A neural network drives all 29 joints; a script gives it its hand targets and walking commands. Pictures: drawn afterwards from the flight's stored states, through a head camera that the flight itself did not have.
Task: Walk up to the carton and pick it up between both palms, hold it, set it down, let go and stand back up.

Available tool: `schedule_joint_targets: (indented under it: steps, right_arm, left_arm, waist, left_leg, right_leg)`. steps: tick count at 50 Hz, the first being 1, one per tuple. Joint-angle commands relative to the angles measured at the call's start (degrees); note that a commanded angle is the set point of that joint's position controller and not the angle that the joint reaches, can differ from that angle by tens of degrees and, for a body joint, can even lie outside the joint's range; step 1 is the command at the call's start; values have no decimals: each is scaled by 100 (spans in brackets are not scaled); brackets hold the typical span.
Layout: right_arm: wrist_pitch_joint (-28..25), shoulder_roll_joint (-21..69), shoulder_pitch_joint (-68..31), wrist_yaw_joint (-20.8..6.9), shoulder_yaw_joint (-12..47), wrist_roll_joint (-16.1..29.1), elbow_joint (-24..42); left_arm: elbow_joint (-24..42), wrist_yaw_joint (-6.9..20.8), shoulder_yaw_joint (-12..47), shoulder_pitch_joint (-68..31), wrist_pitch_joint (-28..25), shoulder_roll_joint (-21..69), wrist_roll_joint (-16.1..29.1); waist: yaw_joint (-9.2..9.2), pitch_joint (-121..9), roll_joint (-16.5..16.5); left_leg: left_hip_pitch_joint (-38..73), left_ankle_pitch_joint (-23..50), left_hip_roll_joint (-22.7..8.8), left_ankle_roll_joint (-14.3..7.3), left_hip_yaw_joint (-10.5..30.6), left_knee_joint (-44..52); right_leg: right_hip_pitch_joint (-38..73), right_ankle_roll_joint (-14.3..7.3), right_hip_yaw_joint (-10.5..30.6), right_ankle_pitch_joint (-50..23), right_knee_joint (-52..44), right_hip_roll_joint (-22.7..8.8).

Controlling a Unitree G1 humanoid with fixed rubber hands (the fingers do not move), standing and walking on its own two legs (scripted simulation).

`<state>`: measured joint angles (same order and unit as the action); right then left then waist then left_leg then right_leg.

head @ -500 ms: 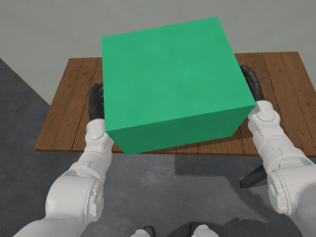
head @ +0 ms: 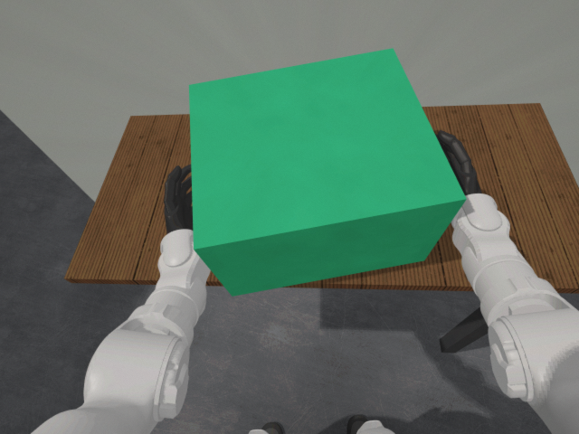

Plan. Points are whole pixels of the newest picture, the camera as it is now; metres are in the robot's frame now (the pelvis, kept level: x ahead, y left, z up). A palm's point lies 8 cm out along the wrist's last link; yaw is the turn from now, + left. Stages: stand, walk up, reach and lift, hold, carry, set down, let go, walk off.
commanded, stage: reach and lift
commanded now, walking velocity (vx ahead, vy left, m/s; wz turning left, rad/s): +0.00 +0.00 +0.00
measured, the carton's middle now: (310, 175) +0.48 -0.01 +0.03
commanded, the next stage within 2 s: hold in 1.96 s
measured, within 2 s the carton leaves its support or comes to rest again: leaves its support in 0.28 s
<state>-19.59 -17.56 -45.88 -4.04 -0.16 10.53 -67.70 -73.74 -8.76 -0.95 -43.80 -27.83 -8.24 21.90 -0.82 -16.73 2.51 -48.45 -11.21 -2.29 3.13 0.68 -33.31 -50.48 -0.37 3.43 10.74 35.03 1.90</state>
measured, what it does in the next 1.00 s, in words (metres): stands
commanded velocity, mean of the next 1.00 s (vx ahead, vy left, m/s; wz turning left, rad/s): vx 0.00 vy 0.00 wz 0.00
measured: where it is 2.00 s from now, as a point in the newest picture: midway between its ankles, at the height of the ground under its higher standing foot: outside the picture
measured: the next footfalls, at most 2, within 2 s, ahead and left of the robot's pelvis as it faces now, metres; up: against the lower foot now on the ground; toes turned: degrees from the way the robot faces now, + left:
none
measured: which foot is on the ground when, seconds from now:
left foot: down 0.00-1.00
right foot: down 0.00-1.00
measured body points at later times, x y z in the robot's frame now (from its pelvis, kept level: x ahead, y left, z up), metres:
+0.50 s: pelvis -0.01 +0.00 +0.00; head +0.04 -0.02 +0.44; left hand +0.40 +0.19 +0.05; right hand +0.42 -0.21 +0.07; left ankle +0.02 +0.15 -0.71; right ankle +0.04 -0.11 -0.71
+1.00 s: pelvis -0.02 +0.00 +0.02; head -0.04 -0.01 +0.46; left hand +0.39 +0.21 +0.15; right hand +0.40 -0.19 +0.17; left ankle +0.02 +0.15 -0.71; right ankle +0.04 -0.11 -0.71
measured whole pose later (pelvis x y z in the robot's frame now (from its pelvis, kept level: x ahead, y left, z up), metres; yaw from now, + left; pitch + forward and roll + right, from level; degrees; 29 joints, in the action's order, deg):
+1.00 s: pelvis -0.02 +0.00 +0.02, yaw +0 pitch +16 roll +0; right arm 15.4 -15.9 -42.0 1.5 -0.2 10.5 -43.4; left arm -50.2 -9.5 -3.9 -39.6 8.3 -13.5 17.3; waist -0.8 -21.7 1.2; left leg -35.5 -7.9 -2.5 2.7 0.7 -27.4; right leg -36.8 -0.3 3.4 6.8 27.6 1.9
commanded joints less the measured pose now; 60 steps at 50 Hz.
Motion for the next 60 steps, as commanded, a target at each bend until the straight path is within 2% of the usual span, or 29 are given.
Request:
schedule_joint_targets:
  steps: [1,6,8,11,12,14,15,17,18,19,20,24,25,27,28,29,33,34,35,40,43,45,49,51,53,56,57,59,60]
  right_arm:
    - [-231,4373,-3496,-632,1724,-554,2354]
    - [82,4582,-3718,-633,1802,-378,2686]
    - [84,4736,-3788,-649,1935,-375,2772]
    - [359,4655,-3791,-638,2009,-237,3193]
    - [434,4622,-3769,-657,2163,-107,3183]
    - [571,4598,-3657,-666,2118,-121,3217]
    - [618,4679,-3589,-695,2377,-27,3427]
    - [738,4603,-3621,-673,2199,-83,3444]
    - [810,4645,-3760,-635,2326,15,3663]
    - [939,4656,-3757,-653,2128,-88,3405]
    - [1002,4654,-3756,-630,2002,-46,3409]
    - [1302,4764,-3879,-614,2126,65,3842]
    - [1390,4846,-3805,-556,2383,162,4214]
    - [1524,4745,-3986,-587,2114,266,3642]
    - [1597,4846,-3983,-579,2291,368,4029]
    - [1743,4817,-3895,-506,2173,255,3957]
    - [2049,4752,-4534,-536,2045,471,4514]
    - [2121,4764,-4602,-483,1953,495,4574]
    - [2145,4925,-4550,-458,2114,463,4813]
    - [2624,5295,-4488,-268,2204,663,5172]
    - [2827,5098,-4457,-195,2015,683,5084]
    - [2938,5249,-4473,-164,2165,826,5333]
    - [3219,4701,-4438,-64,1442,637,4653]
    - [3247,4764,-4573,-169,1319,669,4365]
    - [3230,4529,-4845,-148,865,480,4138]
    - [3273,4815,-4924,-153,1207,595,4424]
    - [3304,4656,-4944,-202,805,462,4089]
    - [3349,4523,-4507,-161,829,333,4085]
    - [3461,4152,-4484,-126,397,95,3192]
  left_arm:
    - [2523,1110,1961,-4042,-28,3719,-608]
    - [2671,1071,2122,-4278,173,3653,-472]
    - [2875,1070,2263,-4139,195,3796,-483]
    - [3245,1000,2276,-4442,315,3757,-352]
    - [3158,1006,2311,-4110,378,3719,-230]
    - [3959,947,2470,-4322,474,3663,-179]
    - [3898,953,2419,-4046,568,3592,-219]
    - [3795,970,2451,-4161,716,3706,-228]
    - [3826,1003,2339,-4067,789,3692,-85]
    - [4000,1006,2436,-4628,854,3749,-24]
    - [4018,1022,2360,-4833,920,3556,-93]
    - [4466,979,2581,-4987,1258,3541,18]
    - [4502,965,2525,-4436,1384,3548,-12]
    - [4946,850,2519,-5479,1536,3606,-118]
    - [4956,864,2468,-5144,1682,3639,-104]
    - [4969,885,2376,-5366,1768,3518,-108]
    - [4651,933,2257,-5265,2360,3520,-151]
    - [4966,948,2281,-5670,2366,3418,56]
    - [4896,947,2229,-5415,2446,3511,56]
    - [5613,974,2178,-5750,2727,3443,29]
    - [5205,1031,1770,-5357,3028,3307,-219]
    - [5706,1029,1804,-5557,3078,3358,-166]
    - [5004,1162,1279,-5268,3528,3148,-619]
    - [5047,1164,1038,-5420,3657,3211,-767]
    - [4695,1249,1089,-5838,3756,3295,-806]
    - [4823,1358,1045,-5261,3958,3561,-878]
    - [4802,1334,1062,-5785,3968,3638,-848]
    - [4316,1467,638,-4635,4117,3344,-1146]
    - [3622,1592,363,-4874,4263,3227,-1437]
  waist:
    - [-123,-5720,-523]
    - [-189,-5525,-638]
    - [-206,-5587,-236]
    - [-108,-5910,-672]
    - [-179,-5959,-805]
    - [-191,-5843,-346]
    - [-382,-5662,-588]
    - [-236,-5293,-433]
    - [-256,-5311,-960]
    - [-48,-5369,-993]
    - [-200,-5555,-766]
    - [-97,-5460,-634]
    - [-314,-5334,-787]
    - [-130,-5409,-251]
    - [-389,-5196,-445]
    - [-185,-5007,-649]
    - [-347,-4880,-571]
    - [-59,-4734,-776]
    - [-279,-4851,-684]
    - [-137,-4650,-720]
    - [-238,-4031,-705]
    - [-181,-4401,-587]
    - [39,-3022,-627]
    - [-128,-2886,-539]
    - [173,-2655,-169]
    - [-3,-2309,-316]
    - [282,-2340,-159]
    - [200,-1467,-544]
    - [432,-420,-226]
  left_leg:
    - [1801,1718,520,-146,-224,-84]
    - [1381,1263,599,-257,-268,82]
    - [1793,1549,569,-121,-170,22]
    - [1657,1478,593,-178,-107,-85]
    - [1475,1372,638,-218,-152,-102]
    - [1754,1355,572,-123,-39,27]
    - [1564,1534,625,-174,-129,-57]
    - [1547,1223,639,-159,-90,56]
    - [1436,1086,656,-206,-131,49]
    - [1432,877,640,-223,-57,139]
    - [1539,721,629,-257,-77,218]
    - [1804,741,644,-198,0,247]
    - [1772,941,663,-193,-12,211]
    - [2210,1022,639,-131,73,294]
    - [2337,1082,635,-165,63,340]
    - [2228,780,687,-212,34,345]
    - [2142,386,638,-266,50,588]
    - [2065,342,683,-322,80,540]
    - [2064,487,695,-273,30,599]
    - [2197,728,697,-280,136,653]
    - [2320,495,721,-303,112,892]
    - [2602,869,703,-286,206,883]
    - [2952,541,682,-321,160,1187]
    - [3082,369,649,-328,138,1351]
    - [3180,424,584,-272,169,1424]
    - [3493,522,602,-300,139,1521]
    - [3457,241,594,-249,102,1584]
    - [3575,403,587,-393,84,1663]
    - [3367,-333,588,-404,55,1899]
  right_leg:
    - [4180,287,-518,-3329,-21,143]
    - [4485,314,-506,-3057,-6,167]
    - [4323,261,-515,-3177,-39,173]
    - [4502,333,-454,-3287,7,155]
    - [4642,347,-433,-3384,77,155]
    - [4338,272,-415,-2979,-32,143]
    - [4443,298,-430,-3112,125,215]
    - [4405,296,-330,-2784,-36,130]
    - [4546,294,-287,-2830,-86,153]
    - [4597,335,-285,-2671,-115,125]
    - [4533,312,-259,-2292,-135,84]
    - [4420,327,-272,-2142,-195,86]
    - [4606,309,-332,-2349,-195,107]
    - [4279,290,-332,-2164,-280,119]
    - [4277,254,-376,-2033,-495,153]
    - [4427,295,-283,-1876,-485,98]
    - [4321,257,-304,-1293,-633,84]
    - [4472,256,-216,-1428,-631,37]
    - [4576,265,-222,-1512,-644,37]
    - [5108,362,-77,-2007,-709,-29]
    - [5108,307,-66,-1572,-943,-36]
    - [5293,355,-15,-2066,-902,-56]
    - [5102,339,-18,-1299,-1284,-72]
    - [4965,220,-73,-858,-1425,-18]
    - [4986,171,-97,-680,-1514,-37]
    - [4971,122,-127,-667,-1653,6]
    - [4831,51,-137,-252,-1740,-12]
    - [4966,24,-72,-310,-1890,-61]
    - [4735,58,-105,439,-2086,-120]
